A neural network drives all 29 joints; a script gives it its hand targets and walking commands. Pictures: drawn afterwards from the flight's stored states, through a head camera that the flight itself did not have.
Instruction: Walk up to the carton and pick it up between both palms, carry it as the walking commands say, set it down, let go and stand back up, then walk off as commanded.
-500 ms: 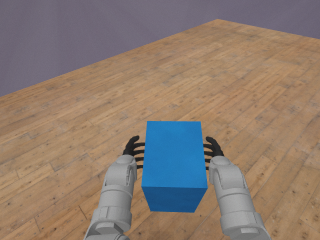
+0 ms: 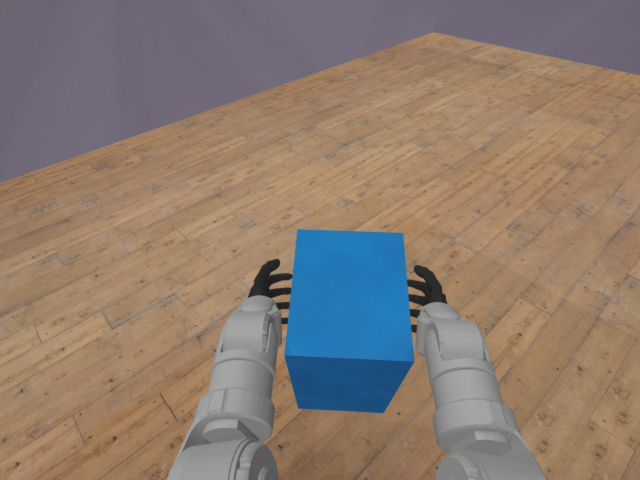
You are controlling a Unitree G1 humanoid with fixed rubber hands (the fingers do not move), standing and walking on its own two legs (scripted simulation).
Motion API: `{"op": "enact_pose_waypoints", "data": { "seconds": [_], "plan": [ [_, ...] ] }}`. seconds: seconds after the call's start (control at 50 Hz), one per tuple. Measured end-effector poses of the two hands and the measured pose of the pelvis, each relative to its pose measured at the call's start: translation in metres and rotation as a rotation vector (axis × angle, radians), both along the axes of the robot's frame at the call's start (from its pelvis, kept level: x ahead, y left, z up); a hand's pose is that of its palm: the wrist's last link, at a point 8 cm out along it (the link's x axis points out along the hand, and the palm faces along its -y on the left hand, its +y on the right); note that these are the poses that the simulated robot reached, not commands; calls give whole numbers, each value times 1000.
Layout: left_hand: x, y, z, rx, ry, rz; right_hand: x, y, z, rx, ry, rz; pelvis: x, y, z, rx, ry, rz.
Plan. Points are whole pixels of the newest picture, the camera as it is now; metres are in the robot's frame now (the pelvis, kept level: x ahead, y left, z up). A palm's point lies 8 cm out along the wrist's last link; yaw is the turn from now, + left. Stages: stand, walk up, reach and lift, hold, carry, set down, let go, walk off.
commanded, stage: hold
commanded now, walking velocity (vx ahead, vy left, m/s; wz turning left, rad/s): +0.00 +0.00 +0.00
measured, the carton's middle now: (344, 330) +0.33 -0.01 -0.01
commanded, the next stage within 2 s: set down in 0.04 s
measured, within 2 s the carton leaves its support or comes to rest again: neither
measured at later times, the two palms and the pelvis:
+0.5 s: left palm (262, 321) +0.33 +0.11 +0.01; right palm (420, 320) +0.33 -0.12 +0.01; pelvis -0.02 +0.01 -0.02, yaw +2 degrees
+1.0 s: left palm (266, 332) +0.38 +0.12 -0.09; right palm (400, 335) +0.37 -0.11 -0.10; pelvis +0.04 +0.04 -0.04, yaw +3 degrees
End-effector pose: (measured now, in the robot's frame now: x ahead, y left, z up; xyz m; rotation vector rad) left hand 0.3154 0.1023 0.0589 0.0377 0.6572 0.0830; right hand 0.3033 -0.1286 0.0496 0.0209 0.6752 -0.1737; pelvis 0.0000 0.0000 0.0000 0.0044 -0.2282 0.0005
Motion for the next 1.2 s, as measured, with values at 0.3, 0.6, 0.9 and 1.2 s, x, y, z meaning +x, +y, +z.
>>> {"op": "enact_pose_waypoints", "data": {
  "seconds": [0.3, 0.6, 0.9, 1.2],
  "plan": [
    [11, 1, -11, 29, 24, -13, 14, 1, -10, 7, 21, 3, -16, -4, -15, -6, 24, 73],
    [25, 18, -71, -3, 43, 10, 34, 18, -60, -13, 31, 10, -17, 15, -30, -11, 117, 37],
    [62, 21, -128, -9, 42, 14, 64, 20, -127, -24, 33, 17, 23, 35, -39, -29, 358, 51],
    [64, 17, -196, -17, 37, 40, 75, 16, -190, -12, 27, 30, 47, 28, -61, -39, 572, 55]
  ]
}}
